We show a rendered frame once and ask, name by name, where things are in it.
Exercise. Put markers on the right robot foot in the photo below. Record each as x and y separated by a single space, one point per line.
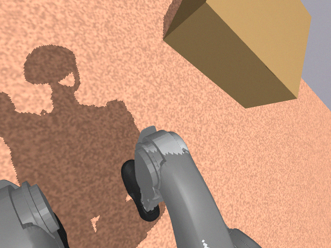
133 189

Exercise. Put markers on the right robot hand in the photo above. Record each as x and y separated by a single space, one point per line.
241 240

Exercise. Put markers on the left robot foot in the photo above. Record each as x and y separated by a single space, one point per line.
62 233

